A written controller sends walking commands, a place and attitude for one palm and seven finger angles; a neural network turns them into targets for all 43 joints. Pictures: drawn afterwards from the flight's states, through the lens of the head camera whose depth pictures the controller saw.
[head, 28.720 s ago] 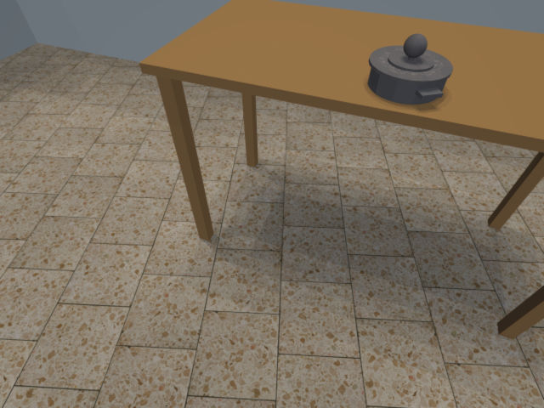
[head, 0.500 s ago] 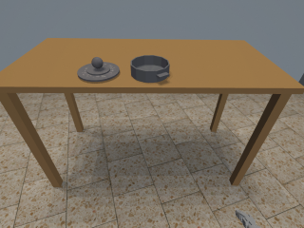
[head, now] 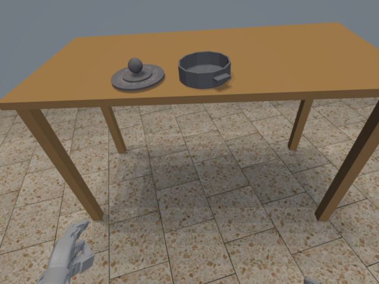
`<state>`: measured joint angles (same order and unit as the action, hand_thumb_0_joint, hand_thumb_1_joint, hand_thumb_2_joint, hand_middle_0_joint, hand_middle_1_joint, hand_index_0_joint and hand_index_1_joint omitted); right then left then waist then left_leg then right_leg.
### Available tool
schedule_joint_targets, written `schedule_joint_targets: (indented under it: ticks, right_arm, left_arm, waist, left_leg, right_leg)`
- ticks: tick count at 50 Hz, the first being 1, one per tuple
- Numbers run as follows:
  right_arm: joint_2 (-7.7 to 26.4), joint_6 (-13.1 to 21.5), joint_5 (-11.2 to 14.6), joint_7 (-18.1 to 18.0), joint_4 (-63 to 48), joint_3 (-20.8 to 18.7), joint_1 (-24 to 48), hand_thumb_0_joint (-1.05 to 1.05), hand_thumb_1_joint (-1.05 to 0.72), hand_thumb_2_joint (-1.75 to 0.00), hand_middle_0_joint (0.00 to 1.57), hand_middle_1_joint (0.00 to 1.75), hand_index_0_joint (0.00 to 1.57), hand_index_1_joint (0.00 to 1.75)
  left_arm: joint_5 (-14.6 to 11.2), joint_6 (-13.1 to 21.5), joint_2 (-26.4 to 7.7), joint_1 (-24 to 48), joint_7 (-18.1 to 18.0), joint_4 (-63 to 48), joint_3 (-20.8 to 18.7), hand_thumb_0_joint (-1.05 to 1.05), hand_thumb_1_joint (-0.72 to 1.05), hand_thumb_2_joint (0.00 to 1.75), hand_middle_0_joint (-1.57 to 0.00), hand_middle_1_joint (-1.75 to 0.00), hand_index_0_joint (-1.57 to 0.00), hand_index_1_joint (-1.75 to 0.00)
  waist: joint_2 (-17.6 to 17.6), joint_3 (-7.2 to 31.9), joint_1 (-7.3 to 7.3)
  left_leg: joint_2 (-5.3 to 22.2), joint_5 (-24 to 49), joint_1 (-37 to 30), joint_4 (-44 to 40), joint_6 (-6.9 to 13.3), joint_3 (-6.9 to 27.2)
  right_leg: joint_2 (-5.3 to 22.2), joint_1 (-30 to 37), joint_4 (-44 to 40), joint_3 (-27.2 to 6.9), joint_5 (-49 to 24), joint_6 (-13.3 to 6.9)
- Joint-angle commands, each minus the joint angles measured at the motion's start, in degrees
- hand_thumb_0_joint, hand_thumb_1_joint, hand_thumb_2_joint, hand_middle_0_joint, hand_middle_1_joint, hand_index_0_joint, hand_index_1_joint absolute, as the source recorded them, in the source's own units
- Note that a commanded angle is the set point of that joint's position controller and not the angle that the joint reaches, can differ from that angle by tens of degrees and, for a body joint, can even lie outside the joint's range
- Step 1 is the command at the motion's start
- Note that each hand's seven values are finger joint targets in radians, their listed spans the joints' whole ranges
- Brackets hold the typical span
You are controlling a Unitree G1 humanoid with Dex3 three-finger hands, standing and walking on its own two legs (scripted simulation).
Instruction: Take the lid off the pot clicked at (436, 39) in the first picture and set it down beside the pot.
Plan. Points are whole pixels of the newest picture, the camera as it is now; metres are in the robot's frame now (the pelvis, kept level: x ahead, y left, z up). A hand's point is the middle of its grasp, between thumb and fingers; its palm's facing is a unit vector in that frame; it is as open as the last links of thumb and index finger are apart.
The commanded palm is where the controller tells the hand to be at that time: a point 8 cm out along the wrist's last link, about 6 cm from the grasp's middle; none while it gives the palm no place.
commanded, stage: let the arm hang, fingers relaxed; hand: left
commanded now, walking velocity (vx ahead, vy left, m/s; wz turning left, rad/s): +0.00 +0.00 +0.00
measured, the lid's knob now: (135, 65) +0.78 +0.20 +0.15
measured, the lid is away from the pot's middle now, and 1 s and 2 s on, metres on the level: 0.24 0.24 0.24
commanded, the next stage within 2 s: look to check the result in 0.88 s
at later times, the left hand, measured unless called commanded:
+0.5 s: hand out of the picture -0.04 +0.21 -0.14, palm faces -0.03 -0.97 -0.25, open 7.3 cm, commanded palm none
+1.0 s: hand out of the picture -0.01 +0.18 -0.15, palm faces -0.04 -0.98 -0.20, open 7.3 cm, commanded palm none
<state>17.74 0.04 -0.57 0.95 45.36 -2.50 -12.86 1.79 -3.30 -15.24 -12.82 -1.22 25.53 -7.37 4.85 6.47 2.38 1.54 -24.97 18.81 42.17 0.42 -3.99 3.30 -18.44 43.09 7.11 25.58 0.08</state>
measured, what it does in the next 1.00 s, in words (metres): stands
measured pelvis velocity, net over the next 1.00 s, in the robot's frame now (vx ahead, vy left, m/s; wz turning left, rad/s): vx -0.01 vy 0.01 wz -0.06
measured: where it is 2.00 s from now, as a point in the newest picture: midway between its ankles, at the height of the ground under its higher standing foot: outside the picture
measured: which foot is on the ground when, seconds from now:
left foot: down 0.00-1.00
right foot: down 0.00-1.00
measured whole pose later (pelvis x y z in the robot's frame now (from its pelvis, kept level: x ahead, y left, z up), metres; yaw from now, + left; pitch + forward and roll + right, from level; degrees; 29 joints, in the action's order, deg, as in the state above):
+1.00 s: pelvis -0.01 +0.01 +0.03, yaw -4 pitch -1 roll +0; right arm 6.0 -0.6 -0.4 -2.2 64.1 -2.0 -19.3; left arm 0.7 0.0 -7.1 -15.0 -2.5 66.8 -1.0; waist 1.3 -2.3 1.4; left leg 2.1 -15.2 8.9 24.9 1.0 -7.6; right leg 1.0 -9.3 24.2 4.1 14.1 -0.3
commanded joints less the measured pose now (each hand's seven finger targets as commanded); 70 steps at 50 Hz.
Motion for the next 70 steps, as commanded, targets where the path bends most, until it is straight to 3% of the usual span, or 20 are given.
schedule_joint_targets:
  ticks: [1,3,4,6,8,10,13,14,16,20,23,30,36,46,53,60,70]
  right_arm:
    - [5.2,0.8,-1.4,-1.7,-4.1,-1.4,-1.1,0.0,-0.9,-0.9,0.2,0.3,0.2,0.3]
    - [3.1,0.5,-1.0,-2.0,-1.5,-1.0,-1.6,0.0,-0.9,-0.9,0.2,0.3,0.2,0.3]
    - [1.8,0.4,-0.6,-2.1,-0.7,-0.8,-1.5,0.0,-0.9,-0.9,0.2,0.3,0.2,0.3]
    - [0.5,0.5,-0.3,-2.4,1.9,-0.4,-3.7,0.0,-0.9,-0.9,0.2,0.3,0.2,0.3]
    - [-0.4,0.4,-0.6,-2.9,3.5,-0.6,-4.6,0.0,-0.9,-0.9,0.2,0.3,0.2,0.3]
    - [-0.3,-0.2,-0.2,-3.2,5.0,-0.4,-5.3,0.0,-0.9,-0.9,0.2,0.3,0.2,0.3]
    - [-1.4,-0.5,0.1,-3.3,7.2,-0.4,-7.0,0.0,-0.9,-0.9,0.2,0.3,0.2,0.3]
    - [-1.9,-0.6,0.3,-3.2,7.9,-0.5,-7.6,0.0,-0.9,-0.9,0.2,0.3,0.2,0.3]
    - [-2.5,-0.7,0.3,-3.2,9.6,-0.5,-8.7,0.0,-0.9,-0.9,0.2,0.3,0.2,0.3]
    - [-3.6,-0.7,0.3,-3.1,12.2,-0.4,-9.8,0.0,-0.9,-0.9,0.2,0.3,0.2,0.3]
    - [-4.1,-0.4,0.2,-3.1,13.6,-0.3,-10.3,0.0,-0.9,-0.9,0.2,0.3,0.2,0.3]
    - [-6.3,-0.1,0.1,-3.0,16.5,-0.1,-10.6,0.0,-0.9,-0.9,0.2,0.3,0.2,0.3]
    - [-7.7,0.0,0.0,-3.2,17.5,-0.1,-10.7,0.0,-0.9,-0.9,0.2,0.3,0.2,0.3]
    - [-7.8,-0.2,0.0,-3.4,17.8,-0.3,-11.5,0.0,-0.9,-0.9,0.2,0.3,0.2,0.3]
    - [-7.8,0.0,0.1,-3.5,17.9,-0.4,-11.6,0.0,-0.9,-0.9,0.2,0.3,0.2,0.3]
    - [-8.4,-0.2,0.1,-3.5,18.1,-0.3,-11.4,0.0,-0.9,-0.9,0.2,0.3,0.2,0.3]
    - [-8.6,-0.1,0.2,-3.5,18.2,-0.4,-11.2,0.0,-0.9,-0.9,0.2,0.3,0.2,0.3]
  left_arm:
    - [-0.6,2.7,-4.8,-0.6,0.3,6.0,2.0,0.0,0.9,0.9,-0.2,-0.3,-0.2,-0.3]
    - [-1.1,3.1,-6.4,-2.6,0.1,13.1,2.4,0.0,0.9,0.9,-0.2,-0.3,-0.2,-0.3]
    - [-1.2,3.4,-6.9,-3.5,0.0,16.0,2.7,0.0,0.9,0.9,-0.2,-0.3,-0.2,-0.3]
    - [-1.6,3.8,-6.4,-3.8,0.1,21.3,3.3,0.0,0.9,0.9,-0.2,-0.3,-0.2,-0.3]
    - [-1.7,3.6,-3.8,-5.2,0.0,24.8,3.0,0.0,0.9,0.9,-0.2,-0.3,-0.2,-0.3]
    - [-1.8,3.4,-3.1,-5.3,0.1,28.0,4.3,0.0,0.9,0.9,-0.2,-0.3,-0.2,-0.3]
    - [-1.6,3.3,-1.3,-5.7,-0.1,32.5,5.3,0.0,0.9,0.9,-0.2,-0.3,-0.2,-0.3]
    - [-1.5,3.4,-1.1,-5.6,-0.2,33.5,5.6,0.0,0.9,0.9,-0.2,-0.3,-0.2,-0.3]
    - [-1.4,3.4,0.3,-5.6,-0.4,35.7,6.1,0.0,0.9,0.9,-0.2,-0.3,-0.2,-0.3]
    - [-1.4,3.5,1.0,-6.3,-0.9,38.3,6.5,0.0,0.9,0.9,-0.2,-0.3,-0.2,-0.3]
    - [-1.4,3.7,1.5,-6.3,-1.2,39.2,6.5,0.0,0.9,0.9,-0.2,-0.3,-0.2,-0.3]
    - [-1.4,3.9,2.3,-6.0,-1.7,39.9,6.1,0.0,0.9,0.9,-0.2,-0.3,-0.2,-0.3]
    - [-1.5,3.9,2.7,-5.4,-1.8,40.0,5.8,0.0,0.9,0.9,-0.2,-0.3,-0.2,-0.3]
    - [-1.4,4.0,3.2,-5.1,-1.6,40.2,5.8,0.0,0.9,0.9,-0.2,-0.3,-0.2,-0.3]
    - [-1.5,4.4,3.7,-6.6,-1.8,40.9,5.9,0.0,0.9,0.9,-0.2,-0.3,-0.2,-0.3]
    - [-1.4,4.4,4.6,-7.6,-1.9,41.3,5.9,0.0,0.9,0.9,-0.2,-0.3,-0.2,-0.3]
    - [-1.3,4.6,4.9,-8.2,-2.0,41.3,5.8,0.0,0.9,0.9,-0.2,-0.3,-0.2,-0.3]
  waist:
    - [-10.2,-7.1,-1.81]
    - [-5.5,-5.1,-2.02]
    - [-3.3,-4.9,-2.06]
    - [3.9,-1.1,-1.14]
    - [12.2,0.4,-1.45]
    - [11.6,-1.1,-1.36]
    - [5.3,-5.3,-1.29]
    - [1.1,-6.6,-1.15]
    - [-2.2,-9.5,-1.0]
    - [-5.2,-11.5,-1.13]
    - [-7.3,-10.7,-1.28]
    - [-7.2,-10.2,-1.65]
    - [-2.7,-12.2,-1.8]
    - [-4.2,-11.7,-1.4]
    - [-4.5,-9.0,-1.17]
    - [-3.7,-11.7,-1.02]
    - [-4.4,-11.5,-1.14]
  left_leg:
    - [7.0,35.1,0.4,-11.0,4.3,8.1]
    - [4.1,30.0,-1.4,-9.8,1.6,3.0]
    - [3.4,27.3,-3.2,-9.5,0.9,2.1]
    - [4.4,28.0,-7.9,-11.8,0.9,2.4]
    - [6.4,28.6,-9.7,-15.2,2.3,4.2]
    - [7.6,25.1,-10.1,-17.6,3.1,5.2]
    - [7.3,18.5,-8.3,-19.5,3.0,5.2]
    - [7.4,16.8,-7.6,-20.1,2.9,5.4]
    - [7.0,14.5,-7.1,-21.2,2.8,5.2]
    - [6.7,12.0,-6.9,-22.7,2.7,4.9]
    - [6.5,13.7,-7.6,-22.9,2.7,4.4]
    - [5.9,16.8,-7.9,-22.5,2.5,3.2]
    - [5.8,18.1,-7.0,-22.5,2.2,2.6]
    - [6.2,15.9,-8.1,-22.9,2.3,2.7]
    - [6.1,19.9,-11.1,-21.7,2.2,2.1]
    - [6.3,18.0,-10.4,-22.0,2.1,2.0]
    - [6.1,18.7,-10.3,-21.7,2.0,1.7]
  right_leg:
    - [1.7,4.8,-8.1,-6.2,-30.5,-0.8]
    - [4.1,9.0,-11.5,-9.7,-35.2,-2.9]
    - [5.2,9.0,-13.3,-11.3,-36.1,-3.6]
    - [4.6,10.1,-13.6,-9.8,-33.0,-4.1]
    - [2.4,10.1,-14.5,-6.4,-26.4,-2.9]
    - [0.9,9.3,-16.8,-5.2,-20.4,-2.0]
    - [1.0,8.5,-19.8,-5.3,-17.7,-2.1]
    - [1.2,8.3,-20.9,-5.4,-17.4,-2.2]
    - [1.6,7.1,-22.0,-5.7,-16.5,-2.2]
    - [1.9,6.2,-23.0,-6.2,-14.5,-2.2]
    - [2.1,6.9,-22.7,-6.3,-16.1,-2.0]
    - [2.4,7.6,-22.1,-7.1,-18.5,-2.0]
    - [2.5,7.5,-22.0,-7.3,-20.2,-2.1]
    - [2.1,6.9,-23.1,-7.5,-18.5,-2.0]
    - [2.4,7.4,-22.8,-7.7,-22.3,-2.0]
    - [2.1,5.7,-23.4,-8.1,-20.4,-2.0]
    - [2.3,6.4,-23.4,-8.4,-21.7,-2.0]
